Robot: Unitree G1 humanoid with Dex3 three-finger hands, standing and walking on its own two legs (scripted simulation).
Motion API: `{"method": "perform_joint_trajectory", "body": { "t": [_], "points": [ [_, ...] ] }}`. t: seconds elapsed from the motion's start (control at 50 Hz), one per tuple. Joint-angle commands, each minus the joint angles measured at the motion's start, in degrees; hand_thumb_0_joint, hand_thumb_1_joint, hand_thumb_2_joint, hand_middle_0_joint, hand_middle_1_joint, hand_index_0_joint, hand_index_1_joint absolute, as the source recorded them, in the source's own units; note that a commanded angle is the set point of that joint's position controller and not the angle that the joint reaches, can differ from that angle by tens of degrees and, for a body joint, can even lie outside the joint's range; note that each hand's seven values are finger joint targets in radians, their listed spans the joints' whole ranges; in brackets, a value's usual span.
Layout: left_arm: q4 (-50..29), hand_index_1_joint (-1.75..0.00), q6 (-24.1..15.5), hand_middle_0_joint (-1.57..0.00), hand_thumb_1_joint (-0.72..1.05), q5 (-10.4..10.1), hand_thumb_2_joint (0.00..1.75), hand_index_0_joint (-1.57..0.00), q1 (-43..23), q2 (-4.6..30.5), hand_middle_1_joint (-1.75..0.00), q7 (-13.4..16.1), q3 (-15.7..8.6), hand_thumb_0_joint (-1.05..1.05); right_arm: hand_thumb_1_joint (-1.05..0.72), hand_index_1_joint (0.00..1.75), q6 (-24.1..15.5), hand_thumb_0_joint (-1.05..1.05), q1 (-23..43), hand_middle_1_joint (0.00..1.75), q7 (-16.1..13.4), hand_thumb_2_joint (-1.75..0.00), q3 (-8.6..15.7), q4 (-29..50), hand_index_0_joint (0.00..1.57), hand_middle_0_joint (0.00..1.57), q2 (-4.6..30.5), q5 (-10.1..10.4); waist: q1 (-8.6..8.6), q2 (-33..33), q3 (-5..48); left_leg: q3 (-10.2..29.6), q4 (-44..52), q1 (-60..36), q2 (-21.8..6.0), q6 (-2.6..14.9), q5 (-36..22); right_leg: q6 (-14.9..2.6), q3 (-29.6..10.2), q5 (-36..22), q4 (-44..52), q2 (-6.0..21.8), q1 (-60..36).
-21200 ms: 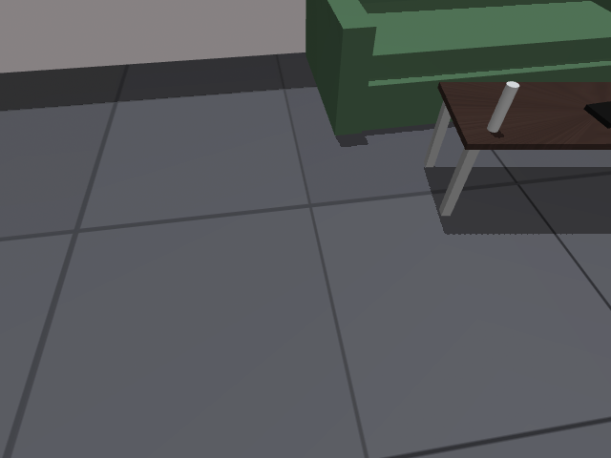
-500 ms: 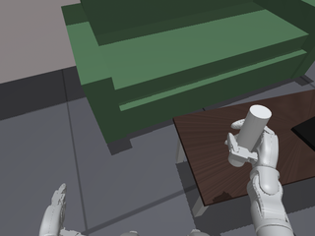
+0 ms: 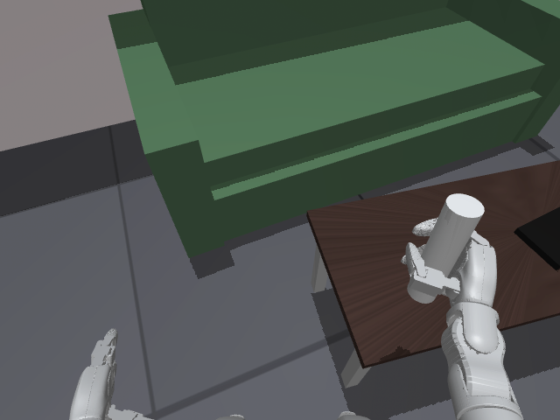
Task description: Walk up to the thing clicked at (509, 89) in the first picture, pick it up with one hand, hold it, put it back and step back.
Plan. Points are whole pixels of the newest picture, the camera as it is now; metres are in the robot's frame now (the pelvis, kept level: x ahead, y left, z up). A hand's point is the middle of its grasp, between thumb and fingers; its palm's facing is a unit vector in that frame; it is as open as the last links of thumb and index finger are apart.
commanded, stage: hold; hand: right
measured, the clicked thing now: (440, 254) +0.33 -0.19 +0.07
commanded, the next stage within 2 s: crouch in 1.68 s
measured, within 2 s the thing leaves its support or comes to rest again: neither
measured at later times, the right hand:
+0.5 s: hand (422, 261) +0.32 -0.17 +0.05, palm faces +0.22 +0.98 +0.00, open 5.8 cm
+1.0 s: hand (425, 261) +0.32 -0.17 +0.06, palm faces +0.23 +0.97 -0.01, open 5.8 cm
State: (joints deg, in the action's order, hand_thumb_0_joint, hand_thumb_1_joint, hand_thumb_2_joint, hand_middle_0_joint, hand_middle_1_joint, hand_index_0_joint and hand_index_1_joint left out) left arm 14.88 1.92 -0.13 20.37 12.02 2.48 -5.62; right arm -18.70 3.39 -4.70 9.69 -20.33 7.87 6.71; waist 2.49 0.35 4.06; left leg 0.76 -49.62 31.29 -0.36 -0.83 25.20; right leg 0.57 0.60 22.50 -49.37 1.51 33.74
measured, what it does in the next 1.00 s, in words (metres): stands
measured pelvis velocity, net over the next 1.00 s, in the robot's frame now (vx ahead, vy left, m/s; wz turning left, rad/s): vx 0.00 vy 0.00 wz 0.00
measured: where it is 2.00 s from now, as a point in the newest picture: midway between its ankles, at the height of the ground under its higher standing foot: outside the picture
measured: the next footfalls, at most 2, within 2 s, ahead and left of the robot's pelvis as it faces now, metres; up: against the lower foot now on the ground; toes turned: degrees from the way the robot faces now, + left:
none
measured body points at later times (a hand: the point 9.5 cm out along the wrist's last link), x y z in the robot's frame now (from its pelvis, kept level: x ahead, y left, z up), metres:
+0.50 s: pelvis +0.00 +0.00 +0.00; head +0.03 +0.00 +0.45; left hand +0.15 +0.26 -0.05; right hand +0.31 -0.22 +0.05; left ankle +0.00 +0.13 -0.70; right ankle +0.03 -0.13 -0.70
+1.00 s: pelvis +0.00 +0.00 +0.00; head +0.03 +0.00 +0.45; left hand +0.15 +0.27 -0.05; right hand +0.30 -0.22 +0.06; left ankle +0.00 +0.13 -0.70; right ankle +0.03 -0.13 -0.70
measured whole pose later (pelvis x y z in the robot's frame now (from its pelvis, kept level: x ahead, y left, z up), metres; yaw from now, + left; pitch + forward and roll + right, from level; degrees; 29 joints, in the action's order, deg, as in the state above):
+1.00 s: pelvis +0.00 +0.00 +0.00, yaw +0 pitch +6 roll +0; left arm 16.4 1.6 -0.3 19.8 11.9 2.7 -5.9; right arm -19.0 2.6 -4.9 9.0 -19.4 7.8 6.8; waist 2.3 0.4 3.9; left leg 0.8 -49.1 30.7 -0.5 -0.8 24.9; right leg 0.6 0.6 22.1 -48.6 1.4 33.0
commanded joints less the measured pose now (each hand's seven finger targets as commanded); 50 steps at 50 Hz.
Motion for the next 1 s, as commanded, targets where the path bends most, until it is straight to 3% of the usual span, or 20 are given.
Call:
{"method": "perform_joint_trajectory", "body": {
  "t": [0.0, 0.02, 0.16, 0.2, 0.26, 0.32, 0.34, 0.4, 0.42, 0.5, 0.52, 0.54, 0.62, 0.68, 0.72, 0.78, 0.82, 0.88, 0.9, 0.98],
  "points": [
    [-10.3, -0.06, -3.7, -0.06, -0.54, 0.1, 0.04, -0.06, -3.4, 6.7, -0.07, 0.7, -3.2, 0.0, -0.71, 1.45, -6.0, 0.0, 19.7, 1.45, 0.4, -1.35, 2.8, 19.0, 1.41, 1.4, 7.9, 0.8, -0.54, -1.4, 15.4, -1.0, 8.1, -3.8, 0.6, 0.58, -15.4, -1.15, 0.4, -11.6, 7.0, -0.9, -10.6],
    [-9.4, -0.06, -3.6, -0.06, -0.54, 0.2, 0.04, -0.06, -2.9, 8.8, -0.07, 1.0, -5.2, 0.0, -0.72, 1.45, -5.7, 0.0, 17.3, 1.45, 0.4, -1.36, 2.0, 15.6, 1.42, 1.41, 7.2, 0.6, 0.44, -0.8, 13.7, -1.3, 8.0, -2.5, 0.8, 0.6, -14.5, -1.13, 0.2, -10.8, 7.5, -0.7, -10.5],
    [-8.0, -0.06, -3.8, -0.06, -0.53, 0.2, 0.04, -0.06, -2.7, 6.1, -0.07, 0.7, -2.8, 0.0, -0.68, 1.45, -6.2, 0.0, 18.7, 1.45, 0.3, -1.36, 2.1, 16.6, 1.41, 1.4, 6.5, 0.7, -0.15, -1.8, 12.8, -1.5, 7.7, -1.5, 0.8, 0.71, -13.5, -1.02, 0.0, -10.1, 7.7, -0.4, -9.8],
    [-10.4, -0.06, -3.8, -0.06, -0.54, 0.1, 0.04, -0.06, -3.6, 8.3, -0.07, 1.1, -4.8, 0.0, -0.68, 1.46, -6.3, 0.0, 19.2, 1.46, 0.3, -1.36, 3.2, 17.0, 1.42, 1.4, 8.4, 0.6, 0.11, -1.1, 16.7, -1.4, 7.8, -3.2, 0.9, 0.77, -14.4, -1.01, -0.2, -11.1, 7.5, -0.5, -11.5],
    [-8.2, -0.06, -3.9, -0.06, -0.54, 0.1, 0.05, -0.06, -1.6, 8.9, -0.07, 1.2, -5.4, 0.0, -0.72, 1.46, -5.8, 0.0, 17.2, 1.46, 0.7, -1.37, 1.7, 14.6, 1.42, 1.41, 6.7, 0.7, 0.68, -0.3, 14.6, -1.4, 7.7, -2.6, 0.9, 0.5, -16.1, -1.19, 0.1, -12.4, 7.2, -0.6, -11.3],
    [-8.9, -0.06, -4.0, -0.06, -0.54, 0.0, 0.05, -0.06, -3.2, 5.9, -0.07, 0.8, -2.5, 0.0, -0.72, 1.48, -5.9, 0.0, 17.4, 1.48, 0.5, -1.38, 1.9, 15.2, 1.44, 1.42, 6.5, 0.7, -0.24, -0.4, 14.3, -1.3, 7.6, -2.6, 0.8, 0.59, -16.0, -1.18, 0.2, -12.7, 6.9, -0.6, -10.3],
    [-9.5, -0.06, -3.9, -0.06, -0.54, 0.1, 0.04, -0.06, -4.2, 7.9, -0.07, 1.0, -4.3, 0.0, -0.72, 1.48, -5.8, 0.0, 16.9, 1.48, 0.3, -1.38, 3.1, 13.6, 1.44, 1.43, 7.7, 0.5, -0.02, 0.9, 14.1, -1.2, 7.8, -2.4, 0.8, 0.55, -15.0, -1.29, 0.2, -11.4, 6.9, -0.6, -9.8],
    [-9.6, -0.06, -3.9, -0.06, -0.54, 0.1, 0.04, -0.06, -2.9, 7.0, -0.07, 0.8, -3.1, 0.0, -0.73, 1.45, -6.4, 0.0, 18.2, 1.45, 0.2, -1.36, 2.1, 17.1, 1.42, 1.41, 7.2, 0.7, -0.48, -1.4, 14.3, -1.6, 8.1, -2.8, 1.0, 0.86, -12.9, -0.88, -0.1, -9.6, 8.3, -0.6, -10.5],
    [-9.6, -0.06, -4.0, -0.06, -0.54, 0.1, 0.04, -0.06, -2.6, 8.9, -0.07, 1.1, -5.1, 0.0, -0.72, 1.45, -6.1, 0.0, 16.5, 1.45, 0.2, -1.36, 2.1, 15.3, 1.42, 1.41, 7.4, 0.6, -0.39, -1.4, 13.9, -1.6, 8.4, -3.1, 0.9, 0.77, -12.3, -0.84, -0.1, -9.0, 8.3, -0.6, -10.7],
    [-7.9, -0.06, -3.6, -0.06, -0.53, 0.1, 0.04, -0.06, -1.9, 6.2, -0.07, 0.8, -3.2, 0.0, -0.72, 1.44, -6.2, 0.0, 16.8, 1.44, -0.2, -1.35, 2.2, 16.6, 1.41, 1.4, 7.2, 0.7, -0.51, -0.6, 12.7, -1.1, 8.7, -3.4, 0.7, 0.66, -13.6, -1.06, 0.6, -10.0, 7.8, -1.0, -9.7],
    [-7.9, -0.06, -3.8, -0.06, -0.54, 0.0, 0.04, -0.06, -2.8, 9.9, -0.07, 1.3, -6.6, 0.0, -0.74, 1.44, -5.8, 0.0, 14.7, 1.44, -0.3, -1.34, 3.4, 13.3, 1.41, 1.41, 7.7, 0.8, 0.35, 0.9, 12.0, -1.1, 8.7, -2.3, 0.8, 0.48, -13.6, -1.28, 0.4, -9.7, 7.6, -0.8, -9.3],
    [-7.7, -0.06, -3.7, -0.06, -0.54, 0.1, 0.05, -0.06, -2.1, 7.1, -0.07, 0.8, -3.8, 0.0, -0.71, 1.45, -6.0, 0.0, 15.7, 1.45, -0.1, -1.35, 2.0, 16.3, 1.41, 1.4, 6.8, 0.7, -0.2, -0.4, 13.9, -1.0, 8.4, -3.1, 0.7, 0.57, -14.7, -1.25, 0.5, -10.7, 7.4, -0.9, -9.7],
    [-8.3, -0.06, -3.9, -0.06, -0.54, 0.1, 0.04, -0.06, -3.5, 6.5, -0.07, 0.9, -2.9, 0.0, -0.71, 1.45, -6.3, 0.0, 16.9, 1.45, 0.5, -1.36, 0.9, 14.6, 1.42, 1.41, 5.8, 0.7, 0.13, 0.0, 14.0, -1.2, 7.7, -2.5, 0.8, 0.58, -15.8, -1.25, 0.1, -12.2, 6.9, -0.6, -10.0],
    [-10.0, -0.06, -3.8, -0.06, -0.54, 0.1, 0.05, -0.06, -3.3, 8.8, -0.07, 1.1, -4.9, 0.0, -0.72, 1.46, -6.4, 0.0, 16.7, 1.46, 0.6, -1.37, 1.5, 17.8, 1.42, 1.41, 7.2, 0.9, 0.12, 0.1, 17.1, -0.8, 7.7, -4.6, 0.5, 0.47, -18.0, -1.26, 0.5, -13.7, 6.6, -0.9, -11.2],
    [-9.0, -0.07, -3.6, -0.06, -0.55, 0.1, 0.05, -0.06, -1.8, 7.6, -0.07, 0.9, -3.5, 0.0, -0.75, 1.46, -6.0, 0.0, 14.5, 1.46, 0.6, -1.37, 1.2, 17.1, 1.43, 1.42, 6.7, 0.8, -0.7, -1.2, 14.8, -1.4, 8.0, -4.5, 0.7, 0.63, -16.5, -0.98, 0.4, -13.1, 7.4, -0.9, -11.3],
    [-7.7, -0.07, -3.6, -0.06, -0.55, 0.1, 0.05, -0.06, -2.4, 8.6, -0.07, 0.9, -5.0, 0.0, -0.73, 1.45, -5.8, 0.0, 15.0, 1.45, 0.2, -1.36, 1.2, 16.5, 1.42, 1.41, 6.1, 0.9, 0.03, -0.7, 13.5, -1.2, 8.1, -2.8, 0.7, 0.58, -15.7, -1.21, 0.4, -11.8, 7.4, -0.9, -10.0],
    [-9.3, -0.06, -3.9, -0.06, -0.54, 0.1, 0.04, -0.06, -4.0, 9.3, -0.07, 1.2, -5.4, 0.0, -0.74, 1.47, -6.1, 0.0, 17.5, 1.47, -0.3, -1.38, 3.0, 16.4, 1.44, 1.43, 8.1, 0.5, 0.36, -0.3, 14.6, -1.6, 8.0, -3.0, 0.9, 0.57, -16.2, -1.12, 0.1, -12.7, 7.5, -0.5, -11.6],
    [-7.9, -0.06, -3.5, -0.06, -0.54, -0.1, 0.05, -0.06, -2.3, 6.2, -0.07, 1.0, -2.9, 0.0, -0.72, 1.45, -6.1, 0.0, 15.3, 1.45, 0.0, -1.36, 2.1, 16.2, 1.42, 1.41, 6.9, 0.8, -0.41, 0.2, 12.4, -1.2, 8.4, -3.4, 0.6, 0.52, -15.6, -1.23, 0.4, -11.9, 7.2, -0.9, -9.9],
    [-9.1, -0.06, -3.7, -0.06, -0.54, -0.1, 0.05, -0.06, -2.7, 7.9, -0.07, 1.1, -4.6, 0.0, -0.71, 1.44, -6.1, 0.0, 15.2, 1.44, 0.1, -1.35, 1.8, 16.1, 1.4, 1.39, 6.8, 0.8, 0.25, 0.6, 13.9, -1.2, 8.4, -3.8, 0.7, 0.52, -15.4, -1.22, 0.4, -11.7, 7.5, -0.8, -10.7],
    [-6.9, -0.06, -3.5, -0.06, -0.54, 0.0, 0.04, -0.06, -2.4, 5.9, -0.07, 0.8, -2.5, 0.0, -0.71, 1.45, -5.6, 0.0, 14.3, 1.45, 0.7, -1.36, -0.4, 14.9, 1.41, 1.4, 4.9, 0.7, -0.21, -0.5, 12.2, -1.1, 8.0, -3.2, 0.6, 0.58, -16.4, -1.15, 0.6, -12.5, 7.3, -0.9, -9.7]
  ]
}}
